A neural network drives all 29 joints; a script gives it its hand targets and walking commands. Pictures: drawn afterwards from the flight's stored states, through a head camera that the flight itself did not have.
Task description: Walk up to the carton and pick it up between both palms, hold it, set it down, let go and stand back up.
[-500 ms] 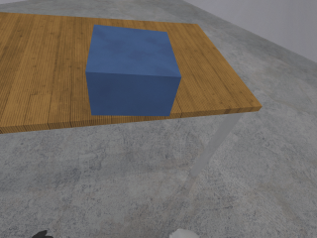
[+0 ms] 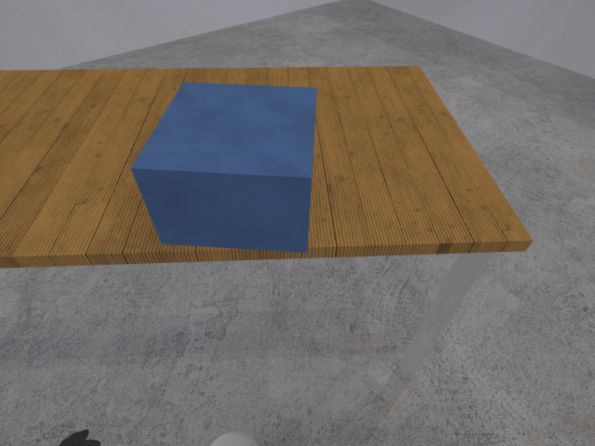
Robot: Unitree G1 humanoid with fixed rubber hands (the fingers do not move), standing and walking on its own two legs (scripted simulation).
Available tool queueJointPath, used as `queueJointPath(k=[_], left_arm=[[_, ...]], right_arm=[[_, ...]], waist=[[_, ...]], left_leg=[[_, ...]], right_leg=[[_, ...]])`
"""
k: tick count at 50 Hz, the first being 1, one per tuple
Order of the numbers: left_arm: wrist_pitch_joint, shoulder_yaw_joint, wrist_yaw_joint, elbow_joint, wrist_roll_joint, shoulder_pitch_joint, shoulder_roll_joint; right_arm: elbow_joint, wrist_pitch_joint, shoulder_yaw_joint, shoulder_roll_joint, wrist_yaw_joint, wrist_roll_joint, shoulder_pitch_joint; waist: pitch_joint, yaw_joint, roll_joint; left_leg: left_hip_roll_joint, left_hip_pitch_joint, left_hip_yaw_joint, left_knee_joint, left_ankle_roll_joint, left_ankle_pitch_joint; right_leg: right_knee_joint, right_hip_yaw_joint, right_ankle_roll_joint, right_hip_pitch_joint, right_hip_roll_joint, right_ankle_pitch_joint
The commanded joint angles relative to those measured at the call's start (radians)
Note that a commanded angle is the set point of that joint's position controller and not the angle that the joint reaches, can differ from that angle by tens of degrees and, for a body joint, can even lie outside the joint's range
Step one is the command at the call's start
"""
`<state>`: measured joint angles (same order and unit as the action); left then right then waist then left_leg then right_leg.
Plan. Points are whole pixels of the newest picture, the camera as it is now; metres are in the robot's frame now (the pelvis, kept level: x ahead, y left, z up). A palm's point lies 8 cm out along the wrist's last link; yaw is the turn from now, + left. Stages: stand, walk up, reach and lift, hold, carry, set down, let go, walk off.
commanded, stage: walk up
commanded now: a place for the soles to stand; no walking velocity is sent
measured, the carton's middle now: (242, 163) +0.58 +0.14 +0.06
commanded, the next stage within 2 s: none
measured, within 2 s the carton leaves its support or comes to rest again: neither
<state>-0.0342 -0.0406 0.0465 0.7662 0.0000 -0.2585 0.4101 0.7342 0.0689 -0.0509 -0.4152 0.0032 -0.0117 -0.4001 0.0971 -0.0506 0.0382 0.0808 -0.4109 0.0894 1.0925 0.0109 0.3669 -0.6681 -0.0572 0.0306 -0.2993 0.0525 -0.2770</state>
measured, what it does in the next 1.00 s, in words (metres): steps on the spot: left foot, then right foot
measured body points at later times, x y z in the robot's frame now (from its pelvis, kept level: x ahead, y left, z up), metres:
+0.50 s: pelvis +0.04 +0.05 -0.01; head +0.04 +0.09 +0.44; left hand +0.09 +0.37 -0.13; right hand +0.16 -0.25 -0.09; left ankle +0.12 +0.14 -0.73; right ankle +0.06 -0.08 -0.71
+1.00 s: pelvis +0.04 +0.02 -0.01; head +0.05 +0.03 +0.44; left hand +0.07 +0.34 -0.12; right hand +0.20 -0.27 -0.10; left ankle +0.08 +0.16 -0.71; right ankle +0.06 -0.08 -0.73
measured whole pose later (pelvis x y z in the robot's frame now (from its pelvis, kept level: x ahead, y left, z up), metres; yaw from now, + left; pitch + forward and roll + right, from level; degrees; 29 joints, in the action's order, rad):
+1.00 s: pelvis +0.04 +0.02 -0.01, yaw +7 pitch -4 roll +2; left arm 0.00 -0.04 0.02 0.79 0.00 -0.27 0.41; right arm 0.74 0.02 -0.05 -0.38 0.01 -0.02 -0.25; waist 0.10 -0.05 0.05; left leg 0.07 -0.39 0.07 0.79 0.06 0.31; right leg -0.74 -0.07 0.04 -0.27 0.06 -0.40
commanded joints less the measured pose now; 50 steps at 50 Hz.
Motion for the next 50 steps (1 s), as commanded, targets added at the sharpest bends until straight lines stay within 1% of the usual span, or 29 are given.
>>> queueJointPath(k=[1, 7, 12, 14, 15, 16, 17, 18, 19, 20, 21, 22, 23, 24, 25, 27, 32, 36, 38, 39, 41, 42, 43, 44, 45, 46, 48, 49, 50], left_arm=[[-0.050, -0.105, -0.018, -0.041, 0.011, -0.033, 0.236], [-0.036, -0.102, -0.026, -0.050, 0.009, -0.042, 0.246], [-0.027, -0.104, -0.027, -0.053, 0.011, -0.083, 0.250], [-0.022, -0.104, -0.022, -0.064, 0.013, -0.067, 0.260], [-0.020, -0.098, -0.020, -0.072, 0.014, -0.044, 0.258], [-0.016, -0.093, -0.018, -0.079, 0.012, -0.007, 0.255], [-0.008, -0.080, -0.021, -0.074, 0.005, 0.030, 0.233], [-0.001, -0.066, -0.024, -0.071, 0.003, 0.018, 0.194], [0.002, -0.052, -0.029, -0.066, -0.003, -0.004, 0.152], [0.008, -0.046, -0.029, -0.072, -0.006, -0.007, 0.120], [0.025, -0.053, -0.036, -0.053, -0.009, -0.019, 0.138], [0.041, -0.067, -0.036, -0.033, -0.007, -0.003, 0.191], [0.045, -0.076, -0.033, -0.039, -0.005, -0.014, 0.207], [0.043, -0.085, -0.033, -0.036, -0.001, -0.027, 0.214], [0.046, -0.090, -0.029, -0.016, 0.003, -0.049, 0.206], [0.050, -0.095, -0.025, 0.005, 0.010, -0.062, 0.217], [0.059, -0.100, -0.028, 0.029, 0.019, -0.072, 0.219], [0.057, -0.104, -0.027, 0.041, 0.026, -0.092, 0.221], [0.050, -0.108, -0.027, 0.048, 0.027, -0.108, 0.219], [0.045, -0.109, -0.029, 0.051, 0.029, -0.116, 0.215], [0.027, -0.107, -0.032, 0.067, 0.030, -0.149, 0.205], [0.017, -0.108, -0.035, 0.070, 0.037, -0.147, 0.214], [0.007, -0.111, -0.039, 0.055, 0.050, -0.141, 0.250], [-0.002, -0.114, -0.042, 0.027, 0.047, -0.068, 0.301], [-0.007, -0.113, -0.043, -0.004, 0.044, 0.030, 0.310], [-0.015, -0.103, -0.046, -0.016, 0.040, 0.064, 0.283], [-0.029, -0.088, -0.051, -0.014, 0.041, 0.057, 0.249], [-0.029, -0.088, -0.047, -0.006, 0.044, 0.023, 0.248], [-0.029, -0.096, -0.044, -0.005, 0.049, -0.016, 0.262]], right_arm=[[0.038, -0.007, -0.060, -0.206, 0.004, 0.007, -0.073], [0.007, -0.019, -0.058, -0.213, -0.012, 0.007, -0.024], [-0.032, -0.003, -0.046, -0.187, -0.013, -0.001, 0.038], [-0.043, 0.008, -0.043, -0.175, -0.012, -0.004, 0.041], [-0.040, 0.015, -0.044, -0.174, -0.011, 0.000, 0.023], [-0.030, 0.021, -0.045, -0.167, -0.013, -0.003, -0.009], [-0.007, 0.026, -0.047, -0.152, -0.016, 0.000, -0.060], [0.009, 0.032, -0.057, -0.161, -0.021, -0.012, -0.079], [0.008, 0.033, -0.066, -0.190, -0.029, -0.020, -0.072], [-0.012, 0.033, -0.072, -0.240, -0.038, -0.033, -0.040], [-0.035, 0.030, -0.068, -0.258, -0.044, -0.025, -0.003], [-0.039, 0.024, -0.067, -0.274, -0.045, -0.022, 0.033], [-0.048, 0.017, -0.074, -0.282, -0.045, -0.023, 0.061], [-0.054, 0.016, -0.070, -0.269, -0.042, -0.026, 0.098], [-0.055, 0.015, -0.065, -0.237, -0.038, -0.024, 0.111], [-0.043, 0.011, -0.062, -0.225, -0.035, -0.023, 0.094], [-0.042, 0.004, -0.067, -0.227, -0.033, -0.024, 0.135], [-0.050, -0.004, -0.073, -0.240, -0.030, -0.027, 0.168], [-0.057, -0.011, -0.074, -0.242, -0.025, -0.030, 0.196], [-0.063, -0.015, -0.072, -0.233, -0.024, -0.031, 0.204], [-0.067, -0.024, -0.060, -0.213, -0.024, -0.027, 0.244], [-0.061, -0.029, -0.047, -0.179, -0.022, -0.023, 0.241], [-0.063, -0.034, -0.040, -0.145, -0.019, -0.012, 0.219], [-0.048, -0.035, -0.049, -0.141, -0.016, -0.010, 0.233], [-0.025, -0.034, -0.066, -0.192, -0.017, -0.013, 0.204], [-0.010, -0.032, -0.066, -0.191, -0.011, -0.006, 0.155], [-0.005, -0.027, -0.061, -0.178, -0.003, 0.007, 0.138], [-0.011, -0.020, -0.060, -0.182, 0.001, 0.009, 0.135], [-0.014, -0.015, -0.057, -0.186, 0.001, 0.005, 0.145]], waist=[[0.042, 0.009, 0.130], [0.047, -0.014, 0.116], [-0.015, -0.048, 0.143], [-0.038, -0.038, 0.162], [-0.042, -0.023, 0.162], [-0.062, 0.012, 0.159], [-0.107, 0.052, 0.116], [-0.133, 0.058, 0.063], [-0.152, 0.060, -0.057], [-0.121, 0.051, -0.191], [-0.091, 0.037, -0.110], [-0.054, 0.040, -0.074], [0.004, 0.036, -0.120], [0.021, 0.030, -0.136], [0.001, 0.028, -0.155], [-0.024, 0.038, -0.163], [-0.028, 0.032, -0.179], [-0.042, 0.028, -0.193], [-0.050, 0.019, -0.206], [-0.054, 0.016, -0.198], [-0.063, -0.024, -0.168], [-0.043, -0.027, -0.061], [-0.027, -0.025, 0.081], [0.034, -0.023, 0.146], [0.083, 0.011, 0.050], [0.079, 0.032, 0.011], [0.030, 0.034, 0.041], [-0.019, 0.024, 0.079], [-0.035, 0.003, 0.098]], left_leg=[[-0.067, -0.193, 0.011, 0.010, -0.022, -0.147], [-0.089, -0.233, 0.030, -0.102, -0.033, -0.096], [-0.104, -0.205, -0.039, -0.239, -0.017, 0.047], [-0.111, -0.128, -0.086, -0.313, 0.002, 0.083], [-0.110, -0.081, -0.095, -0.372, 0.010, 0.064], [-0.104, 0.015, -0.096, -0.451, 0.024, 0.010], [-0.091, 0.145, -0.098, -0.562, 0.033, -0.116], [-0.062, 0.246, -0.057, -0.614, 0.040, -0.169], [-0.109, 0.296, 0.084, -0.660, 0.049, -0.181], [-0.297, 0.280, 0.406, -0.716, 0.115, -0.221], [-0.358, 0.191, 0.517, -0.764, 0.168, -0.082], [-0.351, 0.045, 0.512, -0.816, 0.195, 0.167], [-0.353, -0.019, 0.505, -0.845, 0.198, 0.294], [-0.326, -0.003, 0.475, -0.836, 0.177, 0.322], [-0.291, 0.019, 0.419, -0.846, 0.144, 0.333], [-0.255, 0.049, 0.401, -0.862, 0.088, 0.344], [-0.254, 0.027, 0.407, -0.877, 0.076, 0.373], [-0.265, -0.002, 0.398, -0.876, 0.095, 0.381], [-0.263, -0.032, 0.371, -0.851, 0.128, 0.360], [-0.270, -0.067, 0.361, -0.842, 0.129, 0.351], [-0.235, -0.181, 0.275, -0.783, 0.103, 0.331], [-0.186, -0.207, 0.213, -0.689, 0.073, 0.321], [-0.103, -0.254, 0.131, -0.498, 0.020, 0.267], [0.018, -0.191, -0.005, -0.230, -0.018, 0.110], [-0.021, -0.125, 0.027, -0.134, -0.016, 0.057], [-0.041, -0.104, 0.034, -0.145, -0.003, 0.024], [-0.048, -0.087, 0.014, -0.205, 0.003, -0.003], [-0.042, -0.099, -0.018, -0.248, 0.002, 0.036], [-0.033, -0.131, -0.035, -0.265, 0.006, 0.077]], right_leg=[[0.477, 0.264, 0.057, 0.054, 0.185, -0.335], [0.441, 0.263, 0.086, 0.163, 0.232, -0.237], [0.321, 0.236, 0.198, 0.247, 0.275, 0.032], [0.270, 0.208, 0.232, 0.209, 0.296, 0.112], [0.240, 0.182, 0.226, 0.176, 0.285, 0.155], [0.190, 0.140, 0.207, 0.122, 0.271, 0.180], [0.112, 0.086, 0.172, 0.056, 0.238, 0.195], [0.012, 0.053, 0.129, 0.002, 0.190, 0.168], [-0.098, 0.019, 0.071, -0.058, 0.132, 0.050], [-0.195, 0.002, 0.003, -0.187, 0.039, -0.191], [-0.231, 0.040, -0.019, -0.179, -0.007, -0.315], [-0.280, 0.088, 0.000, -0.136, 0.006, -0.316], [-0.290, 0.098, 0.009, -0.132, 0.022, -0.323], [-0.273, 0.104, 0.016, -0.156, 0.032, -0.299], [-0.253, 0.099, 0.018, -0.147, 0.035, -0.257], [-0.231, 0.090, 0.012, -0.135, 0.014, -0.221], [-0.207, 0.089, 0.013, -0.097, 0.008, -0.226], [-0.171, 0.069, 0.019, -0.042, 0.000, -0.273], [-0.128, 0.054, 0.026, -0.001, -0.002, -0.304], [-0.098, 0.049, 0.033, 0.047, -0.002, -0.297], [0.057, 0.038, 0.048, 0.203, -0.003, -0.205], [0.179, 0.102, 0.058, 0.212, 0.021, -0.288], [0.330, 0.343, 0.099, 0.163, 0.134, -0.534], [0.512, 0.595, 0.165, -0.012, 0.306, -0.720], [0.525, 0.597, 0.196, -0.116, 0.352, -0.638], [0.474, 0.508, 0.179, -0.094, 0.319, -0.529], [0.394, 0.394, 0.141, 0.002, 0.258, -0.306], [0.359, 0.348, 0.140, 0.099, 0.236, -0.240], [0.328, 0.352, 0.137, 0.167, 0.248, -0.157]])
